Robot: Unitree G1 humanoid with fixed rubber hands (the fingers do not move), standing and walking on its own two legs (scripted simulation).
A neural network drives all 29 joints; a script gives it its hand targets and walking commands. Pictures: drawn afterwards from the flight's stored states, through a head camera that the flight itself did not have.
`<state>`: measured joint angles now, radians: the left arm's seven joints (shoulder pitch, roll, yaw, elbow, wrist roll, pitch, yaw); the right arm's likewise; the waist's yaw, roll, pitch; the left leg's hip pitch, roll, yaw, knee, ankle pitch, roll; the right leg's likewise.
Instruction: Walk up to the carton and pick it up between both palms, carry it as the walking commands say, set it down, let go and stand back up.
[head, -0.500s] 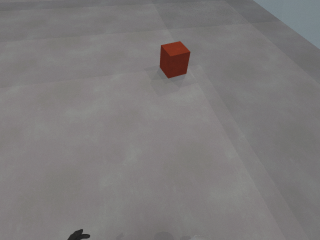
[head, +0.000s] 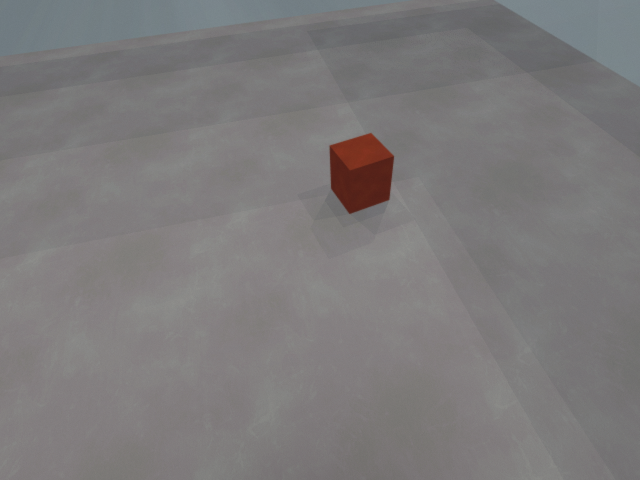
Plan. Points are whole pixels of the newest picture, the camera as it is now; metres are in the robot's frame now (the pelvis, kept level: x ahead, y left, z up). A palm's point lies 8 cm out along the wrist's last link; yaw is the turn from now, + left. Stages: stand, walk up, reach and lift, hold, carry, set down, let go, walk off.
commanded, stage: walk up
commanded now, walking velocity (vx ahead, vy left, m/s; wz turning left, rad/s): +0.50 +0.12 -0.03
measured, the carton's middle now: (360, 173) +1.48 -0.11 -0.66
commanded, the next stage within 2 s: none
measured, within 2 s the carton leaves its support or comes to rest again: neither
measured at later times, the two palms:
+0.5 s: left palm (177, 350) +0.36 +0.27 -0.13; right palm (493, 392) +0.28 -0.23 -0.11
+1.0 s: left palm (223, 240) +0.57 +0.22 -0.09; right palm (482, 250) +0.57 -0.29 -0.13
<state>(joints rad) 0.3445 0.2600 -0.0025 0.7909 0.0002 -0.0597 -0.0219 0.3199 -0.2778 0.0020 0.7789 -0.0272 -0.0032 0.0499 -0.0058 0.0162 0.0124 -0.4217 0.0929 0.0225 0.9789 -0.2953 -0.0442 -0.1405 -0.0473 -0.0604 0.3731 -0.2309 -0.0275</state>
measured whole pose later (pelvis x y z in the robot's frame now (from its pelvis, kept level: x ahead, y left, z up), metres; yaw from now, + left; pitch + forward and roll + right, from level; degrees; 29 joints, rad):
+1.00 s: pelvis +0.52 -0.04 +0.00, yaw -1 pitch -1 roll +3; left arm 0.34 0.26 0.00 0.82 0.00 -0.07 -0.02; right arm 0.33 -0.29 0.00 0.79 -0.03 0.01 0.05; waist -0.01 0.03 0.04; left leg -0.44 0.09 0.01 0.98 -0.22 -0.07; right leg -0.06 -0.05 -0.03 0.34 -0.26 -0.02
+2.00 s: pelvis +0.97 -0.06 +0.00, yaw -1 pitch -1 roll +3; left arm 0.28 0.25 0.00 0.83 0.00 -0.03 0.00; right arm 0.34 -0.28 0.00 0.80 -0.03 0.04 0.03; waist -0.01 0.04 0.03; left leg -0.36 0.07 0.04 0.87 -0.36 -0.07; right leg -0.18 -0.07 -0.05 0.40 -0.21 -0.02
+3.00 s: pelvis +1.02 -0.06 -0.01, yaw -3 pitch +1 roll +1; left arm 0.27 0.24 0.00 0.84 0.00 0.04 -0.01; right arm 0.32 -0.25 0.00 0.80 -0.03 0.03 -0.04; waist -0.01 0.03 -0.02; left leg -0.28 0.11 0.10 0.46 -0.20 -0.03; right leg -0.31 0.00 -0.04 0.67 -0.37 -0.02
